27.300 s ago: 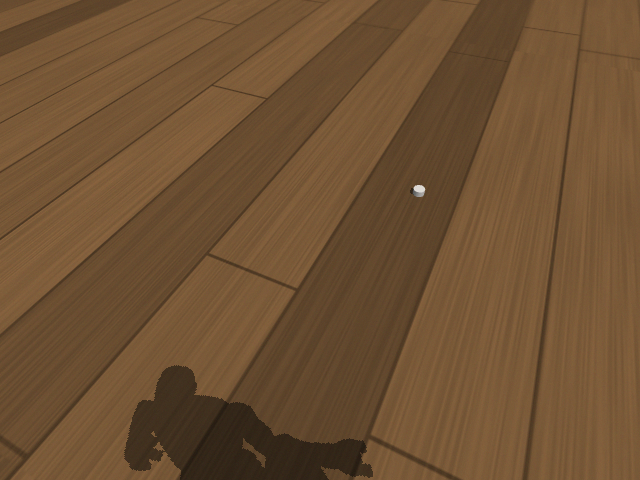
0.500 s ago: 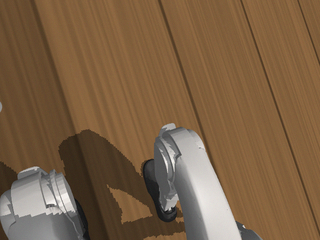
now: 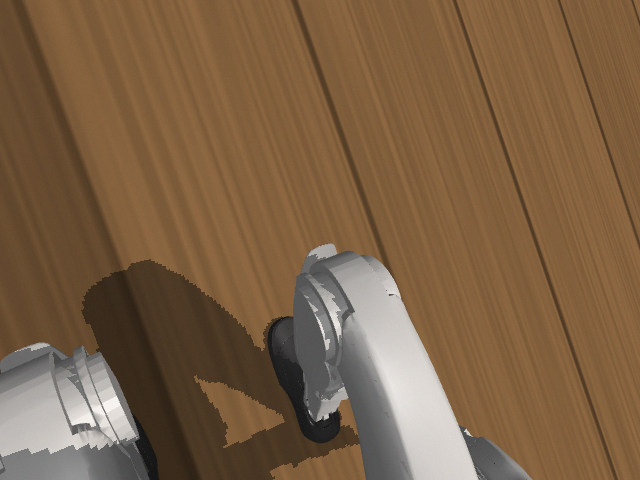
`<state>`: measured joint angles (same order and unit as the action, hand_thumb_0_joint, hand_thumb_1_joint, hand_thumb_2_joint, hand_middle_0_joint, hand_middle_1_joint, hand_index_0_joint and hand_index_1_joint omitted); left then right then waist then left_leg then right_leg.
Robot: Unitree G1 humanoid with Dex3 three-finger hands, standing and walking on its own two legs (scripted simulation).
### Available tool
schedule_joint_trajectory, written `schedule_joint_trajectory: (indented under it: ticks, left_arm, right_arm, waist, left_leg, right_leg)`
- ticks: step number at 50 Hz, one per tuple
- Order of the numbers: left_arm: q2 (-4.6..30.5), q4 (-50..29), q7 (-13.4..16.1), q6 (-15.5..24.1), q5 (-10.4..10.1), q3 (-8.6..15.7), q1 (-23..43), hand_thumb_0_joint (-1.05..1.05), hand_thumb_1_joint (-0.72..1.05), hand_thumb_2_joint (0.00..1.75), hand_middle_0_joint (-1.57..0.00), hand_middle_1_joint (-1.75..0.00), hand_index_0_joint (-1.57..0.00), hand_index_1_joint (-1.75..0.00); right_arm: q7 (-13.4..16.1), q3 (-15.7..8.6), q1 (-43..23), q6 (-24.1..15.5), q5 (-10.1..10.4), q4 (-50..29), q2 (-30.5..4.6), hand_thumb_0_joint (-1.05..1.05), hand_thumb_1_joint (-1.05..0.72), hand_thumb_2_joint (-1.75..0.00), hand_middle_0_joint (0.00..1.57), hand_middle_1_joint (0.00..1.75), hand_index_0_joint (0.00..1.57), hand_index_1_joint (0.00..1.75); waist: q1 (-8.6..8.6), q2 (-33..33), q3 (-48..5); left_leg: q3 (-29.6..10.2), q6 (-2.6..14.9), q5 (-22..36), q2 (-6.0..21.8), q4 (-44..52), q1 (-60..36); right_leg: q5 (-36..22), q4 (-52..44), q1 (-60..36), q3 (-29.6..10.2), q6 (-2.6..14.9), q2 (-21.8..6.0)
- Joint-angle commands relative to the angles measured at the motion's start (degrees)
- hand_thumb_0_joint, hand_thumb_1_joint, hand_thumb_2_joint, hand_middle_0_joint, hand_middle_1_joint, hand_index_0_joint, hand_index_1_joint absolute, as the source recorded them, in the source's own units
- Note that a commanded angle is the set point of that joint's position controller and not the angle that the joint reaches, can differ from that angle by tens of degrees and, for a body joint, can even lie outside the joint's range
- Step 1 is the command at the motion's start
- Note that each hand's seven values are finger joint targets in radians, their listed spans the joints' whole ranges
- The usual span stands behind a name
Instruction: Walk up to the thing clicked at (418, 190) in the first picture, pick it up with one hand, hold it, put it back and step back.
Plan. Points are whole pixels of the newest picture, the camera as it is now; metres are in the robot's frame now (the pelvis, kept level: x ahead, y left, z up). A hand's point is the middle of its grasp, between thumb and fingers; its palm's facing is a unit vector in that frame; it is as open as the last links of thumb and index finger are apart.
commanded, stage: rest palm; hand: left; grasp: from above
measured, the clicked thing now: out of the picture +0.47 +0.31 -0.29
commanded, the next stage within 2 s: close in 0.16 s
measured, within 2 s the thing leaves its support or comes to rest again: neither
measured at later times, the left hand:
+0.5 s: hand out of the picture +0.46 +0.31 -0.25, palm faces -0.43 -0.13 -0.89, open 12.8 cm
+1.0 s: hand out of the picture +0.46 +0.31 -0.25, palm faces -0.43 -0.15 -0.89, open 10.7 cm
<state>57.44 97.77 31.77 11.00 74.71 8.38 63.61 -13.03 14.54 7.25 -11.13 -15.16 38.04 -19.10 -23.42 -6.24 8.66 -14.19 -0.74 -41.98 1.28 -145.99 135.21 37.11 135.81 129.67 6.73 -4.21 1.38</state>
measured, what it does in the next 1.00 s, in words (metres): stands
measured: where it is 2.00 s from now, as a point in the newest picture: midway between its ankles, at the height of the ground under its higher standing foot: (233, 447)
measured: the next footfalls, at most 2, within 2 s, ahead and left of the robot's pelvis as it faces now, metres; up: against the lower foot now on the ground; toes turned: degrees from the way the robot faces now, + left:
none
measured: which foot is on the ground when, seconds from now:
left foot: down 0.00-1.00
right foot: down 0.00-1.00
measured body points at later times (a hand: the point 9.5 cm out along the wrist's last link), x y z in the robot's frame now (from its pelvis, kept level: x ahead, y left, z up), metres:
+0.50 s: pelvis +0.00 +0.00 +0.00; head +0.27 +0.12 +0.33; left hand +0.48 +0.32 -0.19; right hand +0.03 -0.25 -0.05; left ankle +0.06 +0.13 -0.27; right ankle +0.12 -0.13 -0.27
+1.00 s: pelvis -0.01 +0.00 +0.00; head +0.28 +0.13 +0.32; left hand +0.48 +0.31 -0.20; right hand +0.03 -0.25 -0.05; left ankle +0.06 +0.13 -0.27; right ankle +0.12 -0.13 -0.27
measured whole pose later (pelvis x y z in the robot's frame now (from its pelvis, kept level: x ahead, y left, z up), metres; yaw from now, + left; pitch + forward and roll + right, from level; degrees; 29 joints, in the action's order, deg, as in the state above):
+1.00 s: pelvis -0.01 +0.00 +0.00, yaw -1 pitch +27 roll -15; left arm 60.1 101.3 35.9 12.5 74.0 6.4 63.2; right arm -15.8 18.2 5.9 -14.9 -16.4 37.9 -20.7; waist -24.1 -8.6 11.7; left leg -16.4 -0.7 -41.7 1.1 -147.1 134.0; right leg 36.2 135.1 127.5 8.5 -4.5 2.0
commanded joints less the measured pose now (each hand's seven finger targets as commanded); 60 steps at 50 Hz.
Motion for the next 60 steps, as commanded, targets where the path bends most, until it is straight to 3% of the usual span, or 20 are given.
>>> schedule_joint_trajectory:
  ticks: [1,4,8,13,14,18,19,22,27,29,31,34,38,39,42,44,51,55,56,60]
  left_arm:
    - [12.60,-6.41,1.67,0.18,-0.89,0.27,14.38,0.00,-0.50,0.95,-0.10,-0.95,-0.10,-0.96]
    - [13.76,-7.35,1.85,1.17,-0.98,0.64,14.23,0.00,-0.51,0.97,-0.10,-0.96,-0.09,-0.97]
    - [11.74,-5.87,2.04,2.15,-0.62,-1.21,14.02,0.00,-0.50,0.97,-0.10,-0.97,-0.09,-0.98]
    - [13.82,-5.55,3.74,3.30,0.22,-0.87,14.56,0.00,-0.47,0.99,-0.12,-0.98,-0.11,-0.99]
    - [14.30,-5.04,4.37,3.31,0.56,-0.25,13.88,0.00,-0.39,0.91,-0.14,-0.99,-0.15,-0.97]
    - [12.42,-2.12,5.45,2.76,1.14,-1.94,13.69,0.00,-0.28,0.83,-0.21,-0.96,-0.23,-0.93]
    - [13.64,-2.37,6.02,2.60,1.22,-0.90,14.12,0.00,-0.26,0.81,-0.22,-0.96,-0.25,-0.93]
    - [14.34,-1.87,6.89,2.03,1.33,-1.20,14.73,0.00,-0.22,0.75,-0.24,-0.92,-0.28,-0.88]
    - [14.73,-1.08,7.09,1.05,0.34,-0.42,13.80,0.00,-0.16,0.71,-0.29,-0.88,-0.33,-0.84]
    - [14.18,-1.08,6.84,0.73,0.16,-1.43,13.47,0.00,-0.13,0.68,-0.31,-0.86,-0.35,-0.82]
    - [15.60,-1.36,7.00,0.81,-0.31,-0.07,14.21,0.00,-0.11,0.66,-0.33,-0.85,-0.37,-0.81]
    - [14.21,-1.67,6.20,0.76,-0.52,-1.58,13.74,0.00,-0.08,0.66,-0.35,-0.84,-0.39,-0.80]
    - [15.21,-3.43,6.42,1.09,-0.79,-0.63,13.39,0.00,-0.04,0.60,-0.40,-0.79,-0.43,-0.75]
    - [13.77,-2.11,6.20,0.98,-0.82,-1.55,12.59,0.00,-0.03,0.61,-0.40,-0.78,-0.44,-0.74]
    - [14.07,-2.07,6.40,1.21,-1.68,-1.45,13.08,0.00,0.00,0.57,-0.42,-0.76,-0.46,-0.72]
    - [15.15,-3.05,6.51,1.42,-1.30,-1.13,13.14,0.00,0.03,0.56,-0.45,-0.74,-0.49,-0.70]
    - [13.66,-1.55,6.42,1.35,-1.21,-2.35,13.04,0.00,0.15,0.50,-0.53,-0.71,-0.57,-0.66]
    - [15.46,-1.58,6.72,1.30,-1.31,-1.11,12.31,0.00,0.16,0.46,-0.54,-0.67,-0.59,-0.62]
    - [13.87,-1.31,6.58,1.18,-1.31,-2.00,12.58,0.00,0.18,0.46,-0.55,-0.68,-0.60,-0.63]
    - [14.83,-3.07,6.34,1.30,-1.63,-2.22,13.68,0.00,0.24,0.45,-0.60,-0.66,-0.65,-0.61]
  right_arm:
    - [0.08,-5.16,13.29,0.11,0.31,1.68,-18.44,0.00,-0.90,-0.90,0.20,0.30,0.20,0.30]
    - [0.05,-4.95,13.15,0.43,0.29,1.86,-18.75,0.00,-0.90,-0.90,0.20,0.30,0.20,0.30]
    - [-0.37,-3.99,12.24,0.34,-0.12,1.52,-18.14,0.00,-0.90,-0.90,0.20,0.30,0.20,0.30]
    - [-0.41,-3.43,11.13,0.04,-0.32,1.57,-18.68,0.00,-0.90,-0.90,0.20,0.30,0.20,0.30]
    - [-0.42,-3.43,11.59,0.19,-0.55,1.38,-19.16,0.00,-0.89,-0.90,0.20,0.30,0.20,0.30]
    - [-0.99,-3.01,10.51,-0.62,-0.93,0.81,-19.41,0.00,-0.89,-0.90,0.20,0.30,0.20,0.30]
    - [-1.03,-2.59,10.71,-0.67,-1.09,1.10,-19.23,0.00,-0.89,-0.90,0.20,0.30,0.20,0.30]
    - [-0.99,-2.97,9.90,-1.41,-0.96,0.89,-20.34,0.00,-0.89,-0.90,0.20,0.30,0.20,0.30]
    - [-1.49,-2.24,10.45,-2.42,-1.13,0.61,-20.32,0.00,-0.89,-0.90,0.20,0.30,0.20,0.30]
    - [-1.57,-2.54,9.69,-2.72,-1.21,0.39,-20.64,0.00,-0.89,-0.90,0.20,0.30,0.20,0.30]
    - [-1.50,-2.07,10.30,-2.78,-0.91,0.81,-20.58,0.00,-0.89,-0.90,0.20,0.30,0.20,0.30]
    - [-1.70,-2.11,9.50,-3.26,-1.12,0.60,-20.58,0.00,-0.89,-0.90,0.20,0.30,0.20,0.30]
    - [-2.04,-1.80,9.90,-3.21,-0.98,0.83,-20.23,0.00,-0.89,-0.90,0.20,0.30,0.20,0.30]
    - [-2.15,-1.83,9.79,-3.40,-1.00,0.87,-20.31,0.00,-0.89,-0.90,0.20,0.30,0.20,0.30]
    - [-2.23,-1.38,9.92,-3.57,-0.87,1.30,-20.13,0.00,-0.89,-0.90,0.20,0.30,0.20,0.30]
    - [-2.27,-1.72,10.12,-3.58,-0.93,1.14,-20.72,0.00,-0.89,-0.90,0.20,0.30,0.20,0.30]
    - [-2.49,-1.72,9.06,-3.88,-0.93,0.75,-20.81,0.00,-0.89,-0.90,0.20,0.30,0.20,0.30]
    - [-2.19,-1.71,10.07,-3.66,-0.86,0.82,-21.13,0.00,-0.90,-0.90,0.20,0.30,0.20,0.30]
    - [-2.16,-1.62,9.83,-3.68,-0.55,0.49,-20.78,0.00,-0.90,-0.90,0.20,0.30,0.20,0.30]
    - [-2.13,-1.90,9.93,-3.87,-0.41,0.64,-21.23,0.00,-0.90,-0.90,0.20,0.30,0.20,0.30]
  waist:
    - [-2.46,29.67,-37.58]
    - [-2.19,29.82,-38.02]
    - [-2.89,29.92,-36.77]
    - [-2.45,30.85,-35.55]
    - [-2.44,31.14,-36.46]
    - [-3.30,30.17,-33.85]
    - [-3.22,29.98,-34.13]
    - [-3.15,30.67,-33.24]
    - [-3.58,29.08,-33.71]
    - [-3.91,29.45,-33.37]
    - [-3.71,29.08,-33.80]
    - [-3.95,30.64,-33.68]
    - [-3.34,30.59,-34.91]
    - [-3.79,30.28,-34.11]
    - [-3.98,29.58,-33.89]
    - [-3.93,30.19,-33.84]
    - [-4.30,29.66,-31.62]
    - [-3.93,28.68,-33.72]
    - [-4.18,27.87,-33.31]
    - [-4.17,30.33,-33.16]
  left_leg:
    - [6.95,1.30,16.00,0.69,14.57,-29.83]
    - [6.74,1.31,15.32,0.66,14.88,-29.45]
    - [6.37,1.12,15.57,0.79,14.19,-30.24]
    - [5.83,0.86,13.75,0.97,15.06,-29.99]
    - [5.68,0.80,15.15,0.98,15.38,-30.80]
    - [5.69,0.84,14.72,0.99,14.58,-30.04]
    - [5.54,0.89,14.57,1.03,14.80,-29.72]
    - [5.50,0.84,12.18,1.06,15.11,-29.11]
    - [5.40,1.02,13.54,1.11,14.62,-28.91]
    - [5.70,1.08,12.53,1.16,14.38,-28.36]
    - [5.23,1.04,12.75,1.14,14.71,-28.06]
    - [4.83,0.60,13.06,1.45,14.64,-30.08]
    - [4.97,0.74,14.85,1.43,14.30,-29.64]
    - [5.04,0.66,15.01,1.36,14.05,-29.94]
    - [5.05,0.78,15.04,1.46,13.93,-29.22]
    - [5.13,0.77,15.13,1.42,14.29,-29.53]
    - [4.89,0.64,12.22,1.34,14.78,-28.65]
    - [4.96,0.88,13.65,1.48,15.24,-28.79]
    - [4.90,0.90,13.94,1.41,14.49,-28.61]
    - [4.97,0.68,13.90,1.55,14.87,-29.77]
  right_leg:
    - [-15.98,-10.57,-21.48,7.85,5.00,2.14]
    - [-15.40,-11.08,-22.33,7.97,5.05,2.32]
    - [-15.70,-10.32,-21.26,8.48,4.97,2.32]
    - [-13.98,-10.40,-20.24,8.94,5.12,2.51]
    - [-15.15,-10.51,-21.24,9.07,5.07,2.55]
    - [-15.31,-9.66,-19.79,9.23,4.85,2.49]
    - [-15.05,-10.06,-20.18,9.43,4.84,2.75]
    - [-13.24,-10.27,-19.35,9.18,4.94,2.63]
    - [-14.65,-10.37,-21.28,9.27,4.59,2.64]
    - [-14.14,-10.85,-21.60,8.95,4.58,2.86]
    - [-14.00,-10.78,-21.67,9.25,4.61,2.69]
    - [-14.32,-9.90,-21.15,9.52,4.66,2.71]
    - [-16.01,-10.42,-23.00,9.46,4.64,2.98]
    - [-16.07,-9.90,-22.33,9.52,4.60,2.77]
    - [-16.36,-10.82,-23.39,9.53,4.43,2.98]
    - [-16.27,-10.96,-23.64,9.54,4.53,3.00]
    - [-13.93,-10.82,-21.92,9.75,4.55,2.73]
    - [-15.17,-12.11,-24.53,9.32,4.57,3.24]
    - [-15.76,-11.52,-23.66,9.45,4.41,3.02]
    - [-15.33,-11.31,-23.30,9.41,4.58,2.88]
